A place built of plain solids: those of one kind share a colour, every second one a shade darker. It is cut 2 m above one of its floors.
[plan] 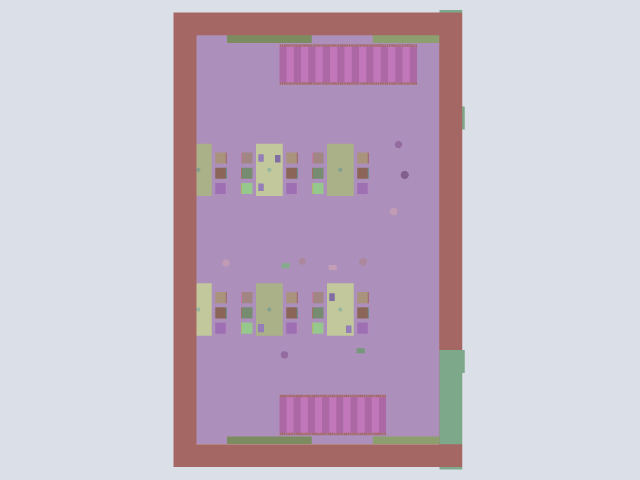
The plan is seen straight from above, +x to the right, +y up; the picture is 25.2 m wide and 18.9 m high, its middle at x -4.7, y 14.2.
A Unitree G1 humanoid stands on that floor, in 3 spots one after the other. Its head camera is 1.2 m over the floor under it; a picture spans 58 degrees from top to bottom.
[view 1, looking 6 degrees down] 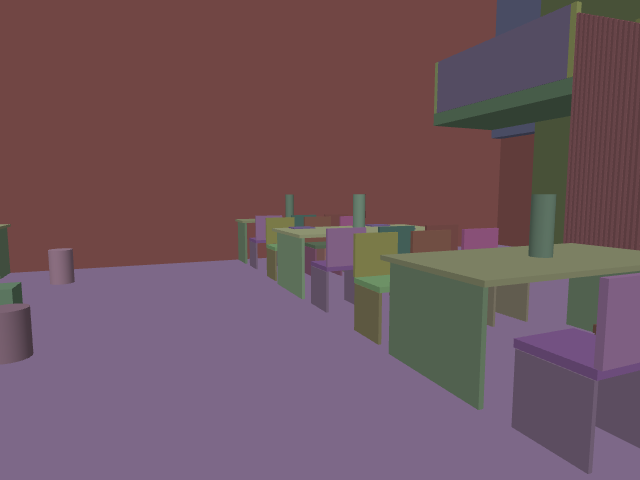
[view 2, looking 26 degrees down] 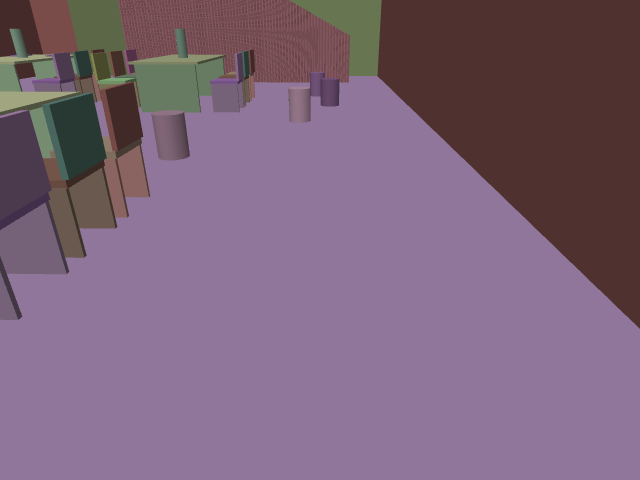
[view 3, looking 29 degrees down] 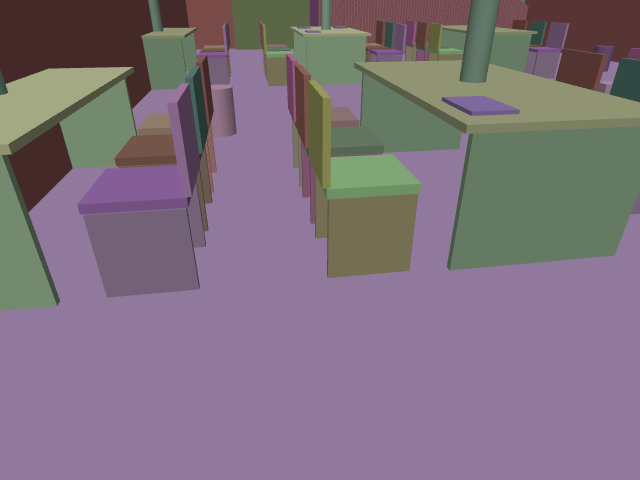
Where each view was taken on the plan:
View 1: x -1.65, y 14.26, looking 157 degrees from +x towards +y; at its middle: table_chair1n_back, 6.69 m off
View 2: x -1.40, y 8.91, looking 91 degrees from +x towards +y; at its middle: floor_main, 2.74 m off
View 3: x -8.10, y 8.76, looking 81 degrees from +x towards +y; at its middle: floor_main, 2.48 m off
